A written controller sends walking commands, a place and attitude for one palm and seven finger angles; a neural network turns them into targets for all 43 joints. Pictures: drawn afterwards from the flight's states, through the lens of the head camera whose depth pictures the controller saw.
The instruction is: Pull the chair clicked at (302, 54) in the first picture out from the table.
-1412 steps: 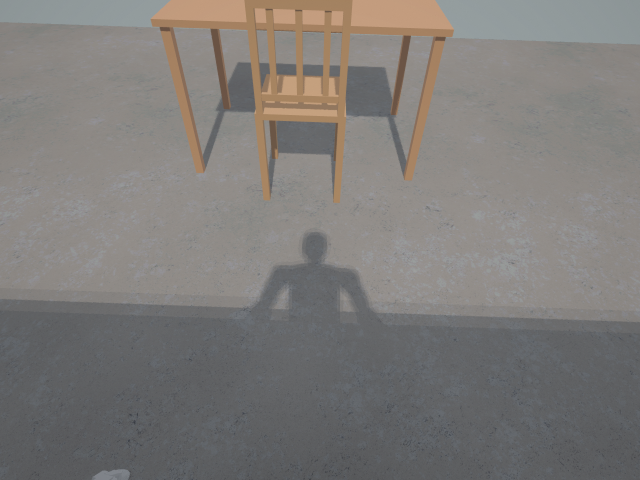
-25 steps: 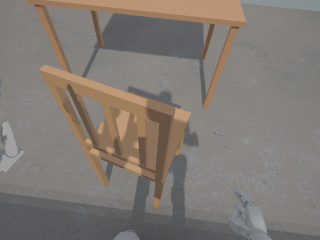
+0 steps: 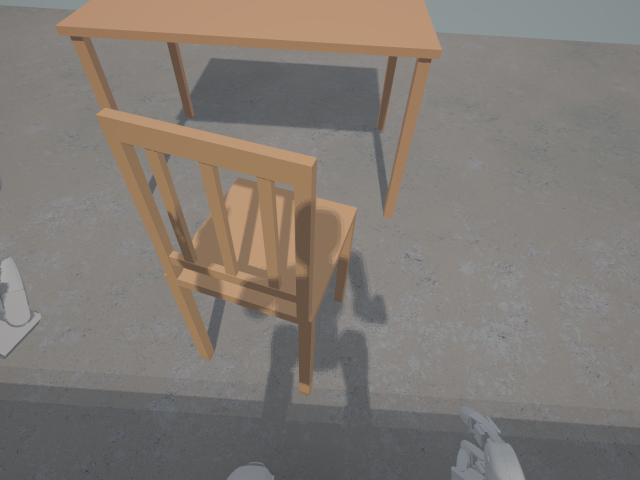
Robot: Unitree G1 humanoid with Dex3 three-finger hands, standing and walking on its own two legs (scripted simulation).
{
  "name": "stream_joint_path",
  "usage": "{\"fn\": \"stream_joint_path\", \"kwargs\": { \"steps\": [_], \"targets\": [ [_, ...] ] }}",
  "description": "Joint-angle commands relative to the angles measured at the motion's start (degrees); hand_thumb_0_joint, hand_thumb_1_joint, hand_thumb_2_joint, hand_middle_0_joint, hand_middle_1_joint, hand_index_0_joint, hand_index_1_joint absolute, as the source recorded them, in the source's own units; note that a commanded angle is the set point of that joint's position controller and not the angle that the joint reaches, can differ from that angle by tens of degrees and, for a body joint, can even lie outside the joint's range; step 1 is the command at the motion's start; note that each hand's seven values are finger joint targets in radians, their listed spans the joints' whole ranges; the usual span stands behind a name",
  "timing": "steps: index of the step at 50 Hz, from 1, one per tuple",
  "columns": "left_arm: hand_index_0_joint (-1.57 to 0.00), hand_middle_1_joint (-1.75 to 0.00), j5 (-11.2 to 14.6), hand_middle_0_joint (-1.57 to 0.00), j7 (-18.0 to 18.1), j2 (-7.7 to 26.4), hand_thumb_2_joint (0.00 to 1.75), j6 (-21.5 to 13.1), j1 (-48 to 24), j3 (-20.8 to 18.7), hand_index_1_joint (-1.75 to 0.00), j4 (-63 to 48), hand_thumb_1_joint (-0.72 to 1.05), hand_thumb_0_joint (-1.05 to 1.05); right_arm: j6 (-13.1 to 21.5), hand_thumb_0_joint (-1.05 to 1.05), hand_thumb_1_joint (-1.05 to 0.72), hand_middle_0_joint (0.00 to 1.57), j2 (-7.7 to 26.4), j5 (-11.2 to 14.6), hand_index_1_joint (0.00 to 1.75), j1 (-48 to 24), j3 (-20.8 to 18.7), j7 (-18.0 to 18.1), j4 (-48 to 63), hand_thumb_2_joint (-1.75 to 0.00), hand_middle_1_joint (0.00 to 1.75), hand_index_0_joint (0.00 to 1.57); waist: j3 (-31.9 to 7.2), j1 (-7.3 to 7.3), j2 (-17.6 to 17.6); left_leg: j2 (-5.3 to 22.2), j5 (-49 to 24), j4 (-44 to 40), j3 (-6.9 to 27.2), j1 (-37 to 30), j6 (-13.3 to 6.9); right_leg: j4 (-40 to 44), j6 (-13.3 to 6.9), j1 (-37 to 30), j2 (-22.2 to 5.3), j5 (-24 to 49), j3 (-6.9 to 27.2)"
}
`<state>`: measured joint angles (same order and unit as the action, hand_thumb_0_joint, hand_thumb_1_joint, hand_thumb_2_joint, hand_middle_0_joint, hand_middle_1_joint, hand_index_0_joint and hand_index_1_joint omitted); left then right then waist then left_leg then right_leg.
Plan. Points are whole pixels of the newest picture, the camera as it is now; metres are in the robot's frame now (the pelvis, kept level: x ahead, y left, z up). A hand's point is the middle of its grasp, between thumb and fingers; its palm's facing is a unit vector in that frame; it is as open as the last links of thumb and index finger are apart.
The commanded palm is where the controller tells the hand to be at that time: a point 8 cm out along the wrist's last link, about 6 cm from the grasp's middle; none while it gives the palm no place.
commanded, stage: stop stepping back and stand still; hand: left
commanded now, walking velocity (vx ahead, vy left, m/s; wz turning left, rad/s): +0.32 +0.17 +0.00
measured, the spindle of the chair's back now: (221, 224) +0.55 +0.23 -0.06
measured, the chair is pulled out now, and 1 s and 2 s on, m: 0.57 0.57 0.57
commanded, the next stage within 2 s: let the arm hang, fingers relaxed in 1.26 s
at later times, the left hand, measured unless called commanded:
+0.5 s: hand out of the picture +0.12 +0.29 +0.19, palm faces +0.54 -0.76 -0.37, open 7.4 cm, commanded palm +0.07 +0.31 +0.19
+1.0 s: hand out of the picture +0.15 +0.30 +0.16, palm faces +0.46 -0.77 -0.44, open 7.4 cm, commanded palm +0.09 +0.33 +0.19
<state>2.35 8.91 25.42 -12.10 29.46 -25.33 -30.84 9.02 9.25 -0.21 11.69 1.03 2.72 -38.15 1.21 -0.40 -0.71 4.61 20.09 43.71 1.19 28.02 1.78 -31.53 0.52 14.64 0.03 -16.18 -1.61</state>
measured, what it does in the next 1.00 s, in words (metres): steps on the spot: left foot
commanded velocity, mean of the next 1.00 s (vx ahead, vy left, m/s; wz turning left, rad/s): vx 0.09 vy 0.02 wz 0.00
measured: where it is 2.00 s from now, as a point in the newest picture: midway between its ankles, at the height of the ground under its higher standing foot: outside the picture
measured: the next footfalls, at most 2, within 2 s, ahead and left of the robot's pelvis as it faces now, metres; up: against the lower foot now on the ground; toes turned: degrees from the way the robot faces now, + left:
left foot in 0.18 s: +0.01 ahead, +0.12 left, +0.00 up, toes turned +6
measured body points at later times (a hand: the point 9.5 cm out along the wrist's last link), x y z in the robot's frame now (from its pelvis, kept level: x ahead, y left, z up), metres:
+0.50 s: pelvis -0.06 +0.00 +0.01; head -0.10 +0.02 +0.46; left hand +0.08 +0.33 +0.20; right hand +0.09 -0.23 -0.07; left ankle -0.05 +0.10 -0.71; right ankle -0.03 -0.11 -0.73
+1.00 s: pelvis -0.04 +0.02 +0.01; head -0.04 +0.04 +0.46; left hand +0.12 +0.34 +0.19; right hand +0.12 -0.20 -0.07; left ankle -0.03 +0.11 -0.73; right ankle -0.03 -0.10 -0.73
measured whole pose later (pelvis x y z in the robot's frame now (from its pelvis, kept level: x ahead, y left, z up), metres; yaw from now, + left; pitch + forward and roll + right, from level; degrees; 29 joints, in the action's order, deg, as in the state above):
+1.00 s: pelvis -0.04 +0.02 +0.01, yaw +2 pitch -1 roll -1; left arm 1.1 8.4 22.1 -10.4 29.3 -23.1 -24.3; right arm 8.2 10.9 0.5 12.1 0.9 3.7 -37.6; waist 0.7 0.1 1.1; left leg -0.1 13.0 26.6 -4.7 12.8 -2.5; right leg -25.1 0.5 11.6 -0.2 -12.5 -0.8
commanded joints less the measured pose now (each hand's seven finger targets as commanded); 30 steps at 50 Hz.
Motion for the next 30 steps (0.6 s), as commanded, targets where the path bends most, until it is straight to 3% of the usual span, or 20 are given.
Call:
{"fn": "stream_joint_path", "kwargs": {
  "steps": [1,3,7,8,10,11,12,14,16,17,18,19,20,22,23,25,26,27,28,30],
  "targets": [
    [-0.2,-0.3,0.8,-0.2,1.0,9.7,0.9,-0.4,-3.0,-5.4,-0.3,-6.6,0.9,0.0,1.4,0.0,-0.9,0.2,8.1,1.6,0.3,-4.0,-3.5,1.9,8.7,-0.9,0.3,0.2,-5.0,1.71,18.4,-3.3,1.1,20.4,0.3,-4.6,-0.8,20.0,-9.2,8.6,-18.1,-5.6,14.1],
    [-0.2,-0.3,0.4,-0.2,1.3,10.6,0.9,-0.2,-0.5,-6.0,-0.3,-6.2,0.9,0.0,0.8,0.0,-0.9,0.2,7.2,1.5,0.3,-7.2,-2.4,2.5,10.4,-0.9,0.3,0.2,-3.7,1.31,14.0,-1.5,2.4,7.8,-0.9,-9.4,-2.0,19.0,-7.0,10.8,-16.1,-9.1,8.4],
    [-0.2,-0.3,-1.2,-0.2,2.1,9.6,0.9,-2.7,-0.6,-4.9,-0.3,-10.6,0.9,0.0,2.7,0.0,-0.9,0.2,9.0,-0.1,0.3,-3.3,-2.8,2.9,9.4,-0.9,0.3,0.2,-3.2,1.27,-1.0,-3.5,3.1,-22.5,-2.8,-15.7,-4.2,13.5,-4.3,4.6,-11.7,-11.8,7.9],
    [-0.2,-0.3,-1.1,-0.2,2.0,10.2,0.9,-3.4,-0.4,-5.0,-0.3,-12.4,0.9,0.0,3.3,0.0,-0.9,0.2,9.8,0.0,0.3,-2.5,-3.1,2.9,9.8,-0.9,0.3,0.2,-2.1,1.25,-4.7,-1.3,4.0,-28.0,-0.1,-14.7,-5.0,8.9,-3.3,2.9,-9.6,-9.6,6.4],
    [-0.2,-0.3,-2.3,-0.2,1.7,11.3,0.9,-4.2,-2.7,-5.6,-0.3,-17.2,0.9,0.0,4.0,0.0,-0.9,0.2,11.1,0.4,0.3,-2.0,-3.8,2.6,11.4,-0.9,0.3,0.2,-4.4,0.13,-17.0,6.9,1.9,-29.6,10.3,-14.7,-9.2,-6.8,-0.3,4.7,-1.8,-6.3,-0.4],
    [-0.2,-0.3,-2.3,-0.2,1.4,11.8,0.9,-4.1,-0.8,-6.2,-0.3,-16.2,0.9,0.0,4.1,0.0,-0.9,0.2,10.2,0.8,0.3,-1.7,-3.8,2.4,10.7,-0.9,0.3,0.2,-6.2,0.17,-17.2,8.0,4.4,-29.6,11.0,-13.9,-9.8,-10.2,0.5,5.3,-0.9,-9.9,-2.2],
    [-0.2,-0.3,-2.5,-0.2,1.3,11.9,0.9,-4.0,-1.3,-6.8,-0.3,-15.4,0.9,0.0,4.1,0.0,-0.9,0.2,9.4,0.4,0.3,-2.8,-3.4,2.3,10.0,-0.9,0.3,0.2,-5.0,1.03,-20.4,8.2,14.2,-32.4,12.5,-8.0,-10.1,-13.5,0.1,3.4,-1.7,-11.9,-1.6],
    [-0.2,-0.3,-2.6,-0.2,1.2,10.6,0.9,-3.8,-2.9,-6.5,-0.3,-12.9,0.9,0.0,4.0,0.0,-0.9,0.2,9.7,0.6,0.3,-2.2,-3.4,2.0,9.5,-0.9,0.3,0.2,-1.2,0.9,-15.6,6.8,15.2,-29.3,9.8,-1.2,-9.7,-8.2,-0.1,-1.6,-1.3,-8.3,-1.7],
    [-0.2,-0.3,-2.3,-0.2,1.2,9.4,0.9,-3.9,-2.0,-6.1,-0.3,-6.0,0.9,0.0,3.7,0.0,-0.9,0.2,10.5,0.9,0.3,-1.4,-3.5,1.8,8.5,-0.9,0.3,0.2,-1.0,0.06,-2.4,3.2,9.2,-19.4,4.9,0.9,-7.4,7.3,-0.8,-8.8,-2.2,-2.9,0.2],
    [-0.2,-0.3,-2.0,-0.2,1.0,9.3,0.9,-3.8,-1.6,-6.0,-0.3,-2.8,0.9,0.0,3.2,0.0,-0.9,0.2,10.5,0.9,0.3,-1.1,-4.1,1.8,8.2,-0.9,0.3,0.2,-0.6,0.23,7.0,-0.8,9.2,-10.8,1.0,1.2,-5.6,13.6,-3.2,-7.6,-5.8,-5.7,7.6],
    [-0.2,-0.3,-1.5,-0.2,0.8,10.6,0.9,-3.4,-0.8,-6.5,-0.3,-0.2,0.9,0.0,2.4,0.0,-0.9,0.2,10.1,0.8,0.3,-0.9,-4.3,1.7,8.4,-0.9,0.3,0.2,-0.2,0.6,16.0,-5.1,8.2,2.0,-2.7,3.0,-3.8,20.7,-7.4,-4.0,-14.3,-12.6,20.4],
    [-0.2,-0.3,-0.6,-0.2,0.6,9.7,0.9,-2.9,-4.5,-5.5,-0.3,-0.7,0.9,0.0,1.7,0.0,-0.9,0.2,10.2,0.8,0.3,-1.6,-4.4,1.7,8.6,-0.9,0.3,0.2,1.5,1.14,17.7,-5.2,5.9,10.3,-3.6,2.7,-3.2,23.6,-10.3,-0.2,-18.9,-12.2,24.8],
    [-0.2,-0.3,-0.6,-0.2,0.2,8.6,0.9,-2.8,-6.9,-4.8,-0.3,1.0,0.9,0.0,1.5,0.0,-0.9,0.2,10.5,1.0,0.3,-0.5,-5.0,1.5,7.4,-0.9,0.3,0.2,0.0,1.08,16.2,-4.1,6.9,11.8,-1.9,-0.8,-3.0,25.4,-10.6,3.9,-19.3,-20.5,23.4],
    [-0.2,-0.3,-0.5,-0.2,0.0,6.8,0.9,-1.9,-7.1,-2.8,-0.3,1.3,0.9,0.0,0.9,0.0,-0.9,0.2,9.2,0.9,0.3,-1.7,-3.8,1.4,7.9,-0.9,0.3,0.2,2.1,1.84,12.6,-1.1,3.9,2.4,-0.8,-9.3,-4.1,22.2,-9.8,11.8,-17.1,-17.6,16.9],
    [-0.2,-0.3,-0.8,-0.2,0.1,6.5,0.9,-1.8,-7.1,-2.1,-0.3,0.4,0.9,0.0,0.8,0.0,-0.9,0.2,8.2,0.6,0.3,-2.7,-3.0,1.8,8.4,-0.9,0.3,0.2,2.6,2.13,8.6,-1.1,1.3,-4.9,-2.6,-15.1,-4.4,19.8,-8.4,15.8,-15.0,-18.9,12.5],
    [-0.2,-0.3,-1.2,-0.2,0.6,6.1,0.9,-2.7,-8.9,-0.5,-0.3,-4.2,0.9,0.0,1.4,0.0,-0.9,0.2,8.6,0.0,0.3,-2.7,-1.9,2.6,8.9,-0.9,0.3,0.2,0.7,2.1,-2.0,-2.9,2.5,-17.5,-4.1,-19.3,-4.4,12.0,-5.9,13.5,-9.4,-19.3,6.4],
    [-0.2,-0.3,-1.3,-0.2,1.0,6.3,0.9,-3.2,-10.3,-0.3,-0.3,-7.3,0.9,0.0,2.0,0.0,-0.9,0.2,9.4,-0.2,0.3,-2.4,-2.0,2.8,9.5,-0.9,0.3,0.2,0.1,1.84,-8.9,0.8,9.2,-25.3,2.9,-18.6,-6.1,4.6,-4.0,12.3,-6.3,-17.2,5.2],
    [-0.2,-0.3,-1.8,-0.2,1.4,6.9,0.9,-3.8,-11.6,-0.5,-0.3,-11.4,0.9,0.0,2.4,0.0,-0.9,0.2,10.3,0.0,0.3,-2.5,-2.2,2.7,10.3,-0.9,0.3,0.2,-1.1,1.35,-16.9,8.2,13.7,-31.6,15.1,-19.0,-9.4,-6.6,-1.8,13.1,-2.0,-12.1,1.8],
    [-0.2,-0.3,-2.5,-0.2,1.8,8.4,0.9,-3.8,-12.2,-1.1,-0.3,-13.5,0.9,0.0,2.4,0.0,-0.9,0.2,9.4,0.0,0.3,-3.2,-2.3,2.7,11.2,-0.9,0.3,0.2,-1.9,1.09,-17.4,12.8,9.8,-33.1,20.1,-18.3,-11.9,-15.2,-0.4,13.7,-0.9,-11.3,0.4],
    [-0.2,-0.3,-2.3,-0.2,1.4,10.9,0.9,-3.5,-9.6,-4.4,-0.3,-13.6,0.9,0.0,3.4,0.0,-0.9,0.2,7.8,0.1,0.3,-4.2,-2.2,2.1,10.0,-0.9,0.3,0.2,-4.0,0.43,-11.0,10.9,8.4,-32.6,16.7,-11.7,-11.3,-17.0,-0.2,6.9,-2.5,-11.3,3.0]
  ]
}}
